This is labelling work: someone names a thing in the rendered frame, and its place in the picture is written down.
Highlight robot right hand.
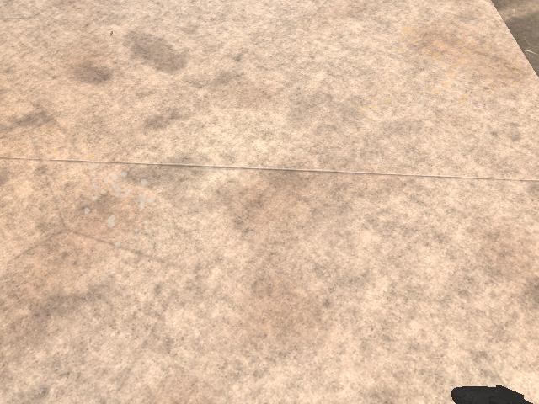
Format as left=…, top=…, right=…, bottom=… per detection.
left=451, top=385, right=533, bottom=404

